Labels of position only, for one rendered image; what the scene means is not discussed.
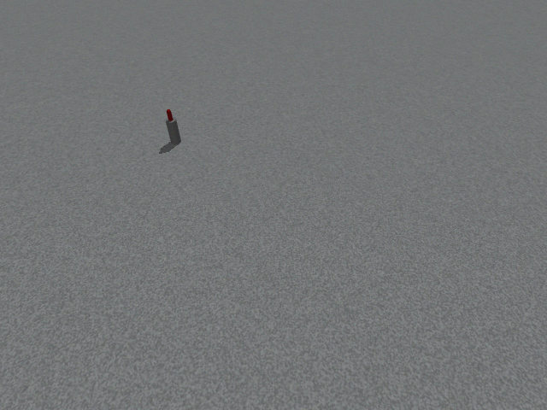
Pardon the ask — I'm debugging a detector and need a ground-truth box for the bottle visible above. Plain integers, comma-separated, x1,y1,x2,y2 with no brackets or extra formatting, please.
166,109,181,144

